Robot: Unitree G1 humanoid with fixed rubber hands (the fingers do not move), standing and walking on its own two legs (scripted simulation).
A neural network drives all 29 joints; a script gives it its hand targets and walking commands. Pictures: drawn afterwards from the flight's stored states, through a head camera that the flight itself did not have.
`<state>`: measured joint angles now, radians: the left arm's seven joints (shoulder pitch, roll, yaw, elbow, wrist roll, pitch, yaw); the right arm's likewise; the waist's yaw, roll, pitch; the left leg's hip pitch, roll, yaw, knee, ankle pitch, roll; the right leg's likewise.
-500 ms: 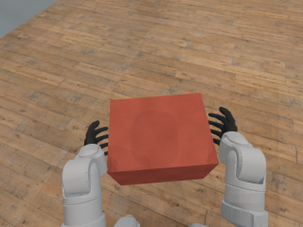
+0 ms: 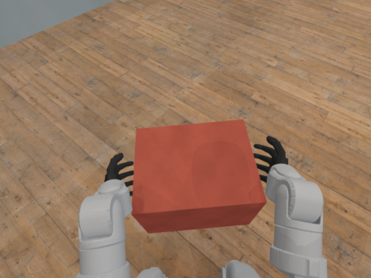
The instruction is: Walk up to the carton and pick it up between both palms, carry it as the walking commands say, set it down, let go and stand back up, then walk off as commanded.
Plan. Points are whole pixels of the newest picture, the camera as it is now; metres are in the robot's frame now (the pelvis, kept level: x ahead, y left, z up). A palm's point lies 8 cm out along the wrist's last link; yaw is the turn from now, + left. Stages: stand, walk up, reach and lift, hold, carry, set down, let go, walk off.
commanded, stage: carry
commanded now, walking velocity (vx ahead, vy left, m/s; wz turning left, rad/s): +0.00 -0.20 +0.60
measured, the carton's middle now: (194, 178) +0.33 +0.01 -0.01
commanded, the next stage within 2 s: none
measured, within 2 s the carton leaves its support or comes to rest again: neither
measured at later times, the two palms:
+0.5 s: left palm (126, 272) +0.13 +0.12 +0.05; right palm (300, 204) +0.24 -0.17 +0.07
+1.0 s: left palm out of the picture +0.05 +0.08 +0.08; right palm (353, 251) +0.16 -0.22 +0.10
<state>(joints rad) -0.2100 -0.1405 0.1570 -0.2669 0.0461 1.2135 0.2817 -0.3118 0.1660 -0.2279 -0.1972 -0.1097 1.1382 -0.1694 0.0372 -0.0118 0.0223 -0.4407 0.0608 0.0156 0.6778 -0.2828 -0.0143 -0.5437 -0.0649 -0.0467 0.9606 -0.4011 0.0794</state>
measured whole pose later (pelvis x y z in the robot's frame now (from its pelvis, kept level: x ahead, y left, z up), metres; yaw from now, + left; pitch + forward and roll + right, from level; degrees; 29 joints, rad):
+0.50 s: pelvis -0.09 -0.11 +0.00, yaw +16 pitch +2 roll +0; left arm -0.21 -0.14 0.16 -0.23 0.07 1.21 0.25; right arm -0.30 0.16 -0.22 -0.17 -0.10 1.13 -0.19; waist 0.00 -0.04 0.00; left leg -0.38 0.03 0.09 0.67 -0.33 0.02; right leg -0.51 -0.08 -0.10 0.85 -0.41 0.05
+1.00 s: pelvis -0.16 -0.15 +0.01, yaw +18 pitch +0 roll +0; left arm -0.23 -0.14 0.17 -0.16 0.09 1.22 0.24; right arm -0.31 0.16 -0.24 -0.14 -0.09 1.16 -0.22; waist -0.02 -0.01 -0.07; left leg -0.43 0.06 0.08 0.56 -0.21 -0.01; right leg -0.43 -0.07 -0.13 0.54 -0.14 -0.01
